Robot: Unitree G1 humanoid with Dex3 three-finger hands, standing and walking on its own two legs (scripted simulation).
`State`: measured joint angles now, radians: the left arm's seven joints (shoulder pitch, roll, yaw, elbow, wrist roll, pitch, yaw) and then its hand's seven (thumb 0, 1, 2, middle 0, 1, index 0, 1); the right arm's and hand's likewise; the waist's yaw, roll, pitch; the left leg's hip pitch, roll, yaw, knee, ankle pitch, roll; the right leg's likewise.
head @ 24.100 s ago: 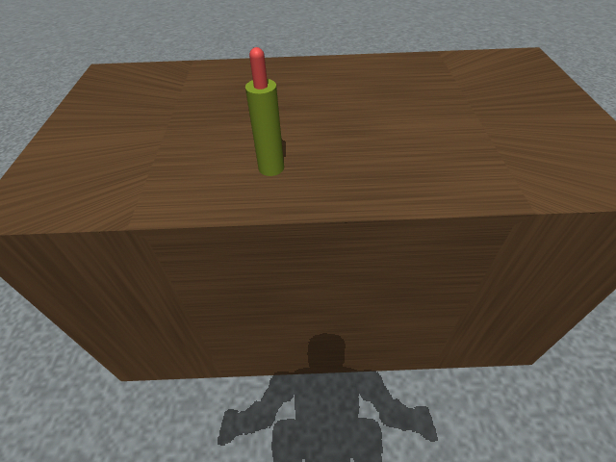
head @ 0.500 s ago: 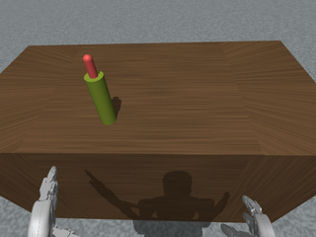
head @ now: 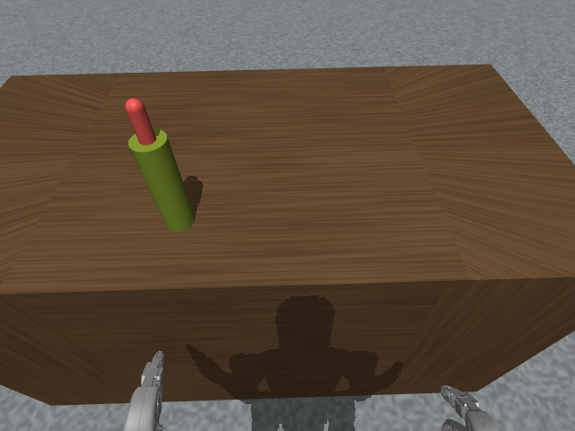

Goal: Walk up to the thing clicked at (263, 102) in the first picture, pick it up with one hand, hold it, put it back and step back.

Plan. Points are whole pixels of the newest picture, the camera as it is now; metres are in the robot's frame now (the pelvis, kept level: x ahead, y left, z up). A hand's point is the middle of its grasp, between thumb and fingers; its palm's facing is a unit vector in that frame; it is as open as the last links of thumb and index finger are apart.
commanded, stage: home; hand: left
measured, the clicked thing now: (160, 170) +0.48 +0.23 +0.10
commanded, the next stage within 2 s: stand in 2.00 s
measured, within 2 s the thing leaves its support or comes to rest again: neither
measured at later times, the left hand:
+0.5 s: hand out of the picture +0.07 +0.25 -0.14, palm faces -0.04 -0.91 -0.40, open 17.6 cm
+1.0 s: hand out of the picture +0.00 +0.25 -0.15, palm faces -0.04 -0.93 -0.35, open 17.5 cm
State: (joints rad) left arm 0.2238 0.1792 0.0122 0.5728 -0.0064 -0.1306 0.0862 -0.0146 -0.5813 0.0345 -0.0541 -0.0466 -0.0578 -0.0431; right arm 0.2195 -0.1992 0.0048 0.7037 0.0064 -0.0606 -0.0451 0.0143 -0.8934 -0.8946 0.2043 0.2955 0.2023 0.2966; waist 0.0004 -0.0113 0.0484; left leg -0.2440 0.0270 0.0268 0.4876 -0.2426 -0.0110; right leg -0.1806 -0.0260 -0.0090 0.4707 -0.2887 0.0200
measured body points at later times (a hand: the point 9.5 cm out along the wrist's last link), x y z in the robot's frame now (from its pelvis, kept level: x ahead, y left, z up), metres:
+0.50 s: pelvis -0.01 -0.01 +0.00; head -0.02 -0.02 +0.45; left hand +0.08 +0.29 -0.11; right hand +0.08 -0.30 -0.12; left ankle +0.01 +0.12 -0.74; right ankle -0.02 -0.13 -0.74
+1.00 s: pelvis -0.03 -0.01 +0.01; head -0.04 -0.01 +0.46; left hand +0.01 +0.30 -0.13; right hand +0.02 -0.30 -0.13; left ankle +0.01 +0.12 -0.74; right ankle -0.02 -0.13 -0.74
